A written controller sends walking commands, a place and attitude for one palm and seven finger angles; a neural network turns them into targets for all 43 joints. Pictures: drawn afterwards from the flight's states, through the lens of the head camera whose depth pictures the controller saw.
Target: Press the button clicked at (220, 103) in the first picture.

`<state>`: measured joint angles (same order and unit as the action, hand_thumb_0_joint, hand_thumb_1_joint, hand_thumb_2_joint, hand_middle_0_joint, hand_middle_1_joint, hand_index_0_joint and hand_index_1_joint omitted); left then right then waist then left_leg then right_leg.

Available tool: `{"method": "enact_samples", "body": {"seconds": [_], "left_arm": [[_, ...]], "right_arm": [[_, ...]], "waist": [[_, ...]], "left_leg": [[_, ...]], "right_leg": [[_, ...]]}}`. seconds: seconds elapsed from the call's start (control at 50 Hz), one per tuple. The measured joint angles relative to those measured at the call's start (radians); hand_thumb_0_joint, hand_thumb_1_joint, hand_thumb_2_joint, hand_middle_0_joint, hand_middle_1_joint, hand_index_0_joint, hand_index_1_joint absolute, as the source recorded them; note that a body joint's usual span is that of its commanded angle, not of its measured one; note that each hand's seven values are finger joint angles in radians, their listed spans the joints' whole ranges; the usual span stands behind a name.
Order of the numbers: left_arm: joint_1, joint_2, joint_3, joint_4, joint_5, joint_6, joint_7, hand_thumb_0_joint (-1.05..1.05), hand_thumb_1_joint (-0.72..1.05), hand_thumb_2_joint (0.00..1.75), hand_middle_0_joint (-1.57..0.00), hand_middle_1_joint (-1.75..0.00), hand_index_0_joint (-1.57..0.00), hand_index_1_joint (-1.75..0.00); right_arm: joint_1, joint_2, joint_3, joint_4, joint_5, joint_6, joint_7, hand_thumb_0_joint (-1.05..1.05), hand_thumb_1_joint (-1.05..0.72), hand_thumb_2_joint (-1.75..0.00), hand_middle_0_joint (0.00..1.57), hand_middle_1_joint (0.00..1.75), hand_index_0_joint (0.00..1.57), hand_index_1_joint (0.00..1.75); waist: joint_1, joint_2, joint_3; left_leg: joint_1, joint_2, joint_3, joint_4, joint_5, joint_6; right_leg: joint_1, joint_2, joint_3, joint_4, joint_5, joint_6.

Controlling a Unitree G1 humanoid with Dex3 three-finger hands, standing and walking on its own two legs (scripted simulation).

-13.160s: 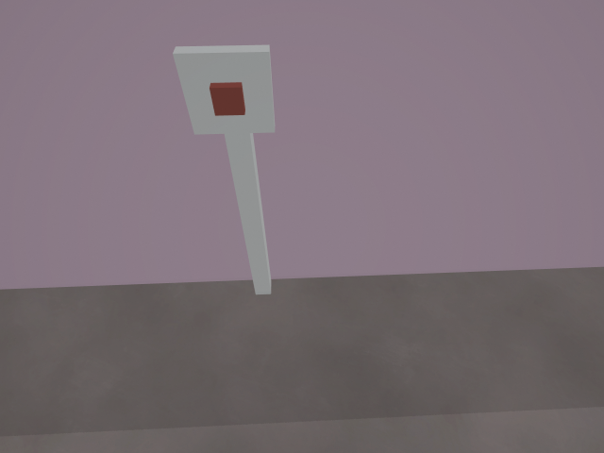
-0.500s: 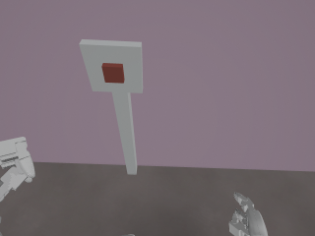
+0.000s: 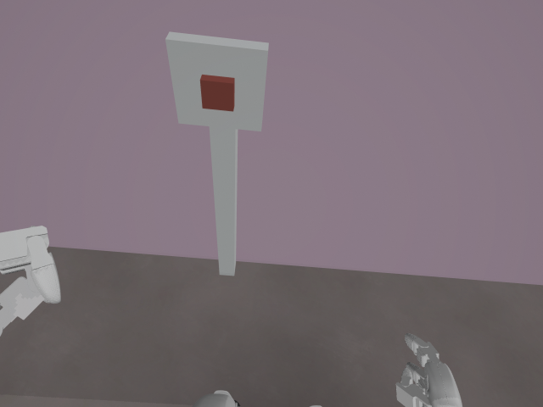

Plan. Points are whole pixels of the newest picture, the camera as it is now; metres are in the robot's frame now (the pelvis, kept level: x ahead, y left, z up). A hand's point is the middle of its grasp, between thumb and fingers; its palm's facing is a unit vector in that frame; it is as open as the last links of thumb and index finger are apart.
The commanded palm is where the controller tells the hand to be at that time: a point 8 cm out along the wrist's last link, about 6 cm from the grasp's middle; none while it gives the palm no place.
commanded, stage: step back with the hand held close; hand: left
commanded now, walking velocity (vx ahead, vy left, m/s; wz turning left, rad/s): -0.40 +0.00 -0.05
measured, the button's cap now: (218, 92) +0.64 +0.15 +0.10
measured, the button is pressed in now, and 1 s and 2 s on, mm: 0 0 0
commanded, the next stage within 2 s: stop stepping back and stand still in 0.02 s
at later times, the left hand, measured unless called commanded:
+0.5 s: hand (0, 351) +0.14 +0.24 +0.18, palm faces +0.33 -0.88 -0.35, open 3.1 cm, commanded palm +0.08 +0.28 +0.19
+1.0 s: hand (37, 391) +0.12 +0.23 +0.12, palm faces +0.18 -0.87 -0.45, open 3.0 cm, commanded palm none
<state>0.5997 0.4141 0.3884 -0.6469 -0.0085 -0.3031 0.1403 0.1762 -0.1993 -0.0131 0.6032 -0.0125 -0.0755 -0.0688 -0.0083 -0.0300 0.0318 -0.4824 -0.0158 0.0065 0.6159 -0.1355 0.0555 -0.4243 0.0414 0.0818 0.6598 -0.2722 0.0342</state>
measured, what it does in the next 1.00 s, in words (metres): walks backwards: right foot, then left foot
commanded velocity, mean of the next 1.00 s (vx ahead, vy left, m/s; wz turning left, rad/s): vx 0.04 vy -0.01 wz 0.00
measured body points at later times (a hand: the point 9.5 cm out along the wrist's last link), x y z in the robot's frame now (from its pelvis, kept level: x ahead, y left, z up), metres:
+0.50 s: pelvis -0.08 +0.01 +0.01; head -0.10 +0.05 +0.46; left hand +0.11 +0.29 +0.20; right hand +0.02 -0.25 -0.07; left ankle -0.01 +0.08 -0.72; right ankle -0.16 -0.12 -0.71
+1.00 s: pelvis -0.11 +0.02 +0.01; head -0.13 +0.01 +0.46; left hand +0.10 +0.28 +0.15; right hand +0.02 -0.24 -0.08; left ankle -0.06 +0.12 -0.72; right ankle -0.12 -0.09 -0.72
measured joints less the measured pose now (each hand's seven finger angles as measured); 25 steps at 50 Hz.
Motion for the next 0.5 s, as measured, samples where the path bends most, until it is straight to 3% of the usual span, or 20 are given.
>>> {"method": "enact_samples", "body": {"seconds": [0.06, 0.12, 0.18, 0.22, 0.28, 0.32, 0.38, 0.44, 0.5], "left_arm": [[-0.014, 0.015, 0.029, 0.025, -0.003, 0.003, 0.001, 0.01, 0.89, 0.90, -1.31, -1.50, -1.31, -1.50], [-0.013, 0.004, 0.032, 0.018, -0.019, 0.008, 0.013, 0.01, 0.89, 0.90, -1.31, -1.50, -1.30, -1.50], [-0.017, -0.020, 0.002, 0.008, -0.028, 0.022, 0.015, 0.01, 0.89, 0.90, -1.31, -1.50, -1.30, -1.50], [-0.017, -0.020, -0.019, 0.006, -0.034, 0.040, 0.009, 0.01, 0.89, 0.90, -1.31, -1.50, -1.30, -1.50], [0.012, 0.025, 0.002, -0.025, -0.042, 0.062, 0.001, 0.01, 0.89, 0.90, -1.31, -1.50, -1.30, -1.50], [0.020, 0.019, -0.017, -0.024, -0.045, 0.074, -0.010, 0.01, 0.89, 0.90, -1.31, -1.50, -1.30, -1.50], [0.041, 0.019, -0.030, -0.013, -0.046, 0.094, -0.012, 0.01, 0.89, 0.90, -1.31, -1.50, -1.30, -1.50], [0.012, -0.009, -0.024, 0.030, -0.035, 0.096, 0.002, 0.01, 0.89, 0.90, -1.31, -1.50, -1.31, -1.50], [-0.050, -0.035, -0.012, 0.094, -0.032, 0.110, 0.014, 0.01, 0.89, 0.90, -1.31, -1.50, -1.31, -1.50]], "right_arm": [[-0.004, 0.022, 0.000, 0.002, -0.012, -0.030, 0.001, 0.01, -0.90, -0.90, 0.20, 0.30, 0.20, 0.30], [-0.003, 0.042, 0.011, 0.011, -0.014, -0.054, 0.017, 0.01, -0.90, -0.90, 0.20, 0.30, 0.20, 0.30], [-0.002, 0.056, 0.027, 0.015, -0.014, -0.066, 0.028, 0.01, -0.90, -0.90, 0.20, 0.30, 0.20, 0.30], [0.000, 0.063, 0.039, 0.006, -0.013, -0.066, 0.031, 0.01, -0.90, -0.90, 0.21, 0.30, 0.20, 0.30], [-0.010, 0.070, 0.061, -0.029, -0.016, -0.050, 0.032, 0.01, -0.90, -0.90, 0.21, 0.30, 0.20, 0.30], [-0.020, 0.042, 0.060, -0.008, -0.020, -0.032, 0.026, 0.01, -0.90, -0.90, 0.21, 0.30, 0.20, 0.30], [0.045, 0.023, 0.047, 0.035, 0.003, -0.008, 0.012, 0.01, -0.90, -0.90, 0.21, 0.30, 0.20, 0.30], [0.105, -0.005, 0.033, 0.059, 0.015, -0.011, -0.010, 0.01, -0.90, -0.90, 0.21, 0.30, 0.20, 0.30], [0.098, -0.007, 0.025, 0.076, 0.012, -0.025, -0.021, 0.01, -0.90, -0.90, 0.20, 0.30, 0.20, 0.30]], "waist": [[0.002, 0.021, -0.010], [0.019, 0.029, -0.036], [0.027, 0.034, -0.060], [0.019, 0.031, -0.068], [0.025, -0.030, -0.066], [0.028, 0.013, -0.046], [0.026, 0.010, -0.091], [0.001, 0.004, -0.125], [-0.009, -0.022, -0.089]], "left_leg": [[0.004, 0.026, -0.011, -0.059, 0.026, 0.014], [0.013, 0.059, -0.003, -0.144, 0.086, 0.006], [0.022, 0.079, 0.010, -0.231, 0.148, -0.001], [0.022, 0.078, 0.014, -0.278, 0.174, -0.014], [-0.042, 0.040, 0.059, -0.214, 0.086, -0.051], [-0.081, 0.049, 0.028, -0.049, -0.032, -0.067], [-0.034, 0.023, 0.008, 0.119, -0.107, -0.069], [0.080, 0.013, 0.009, 0.010, -0.129, -0.029], [0.105, -0.010, 0.033, -0.034, -0.079, 0.009]], "right_leg": [[-0.031, 0.052, -0.009, 0.262, -0.138, -0.014], [0.019, 0.052, -0.051, 0.307, -0.211, -0.021], [0.124, 0.033, -0.092, 0.175, -0.257, -0.034], [0.214, 0.025, -0.116, 0.004, -0.264, -0.048], [0.304, -0.026, -0.103, -0.266, -0.143, -0.095], [0.286, -0.007, -0.100, -0.223, -0.059, -0.065], [0.297, -0.016, -0.089, -0.188, -0.095, -0.035], [0.289, -0.033, -0.100, -0.140, -0.133, -0.011], [0.228, -0.048, -0.078, -0.010, -0.166, -0.023]]}}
